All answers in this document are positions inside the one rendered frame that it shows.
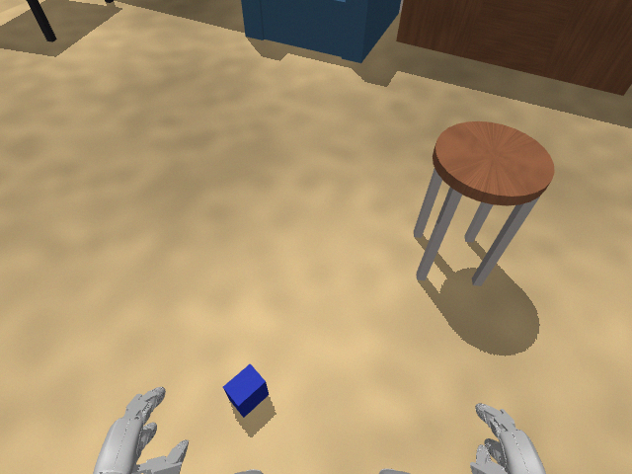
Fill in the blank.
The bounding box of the left robot hand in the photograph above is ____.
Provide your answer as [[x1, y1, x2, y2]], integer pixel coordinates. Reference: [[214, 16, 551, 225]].
[[93, 387, 189, 474]]

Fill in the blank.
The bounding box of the carton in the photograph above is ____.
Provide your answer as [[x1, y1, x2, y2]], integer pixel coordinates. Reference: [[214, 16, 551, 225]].
[[223, 364, 269, 418]]

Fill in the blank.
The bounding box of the right robot hand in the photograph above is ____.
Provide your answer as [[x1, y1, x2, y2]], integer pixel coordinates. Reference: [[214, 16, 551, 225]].
[[470, 403, 546, 474]]

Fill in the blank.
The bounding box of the armchair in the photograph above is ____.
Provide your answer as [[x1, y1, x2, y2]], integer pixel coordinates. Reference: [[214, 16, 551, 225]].
[[241, 0, 401, 63]]

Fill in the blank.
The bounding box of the stool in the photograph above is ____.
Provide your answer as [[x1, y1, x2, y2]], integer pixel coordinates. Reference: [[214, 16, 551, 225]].
[[414, 121, 555, 286]]

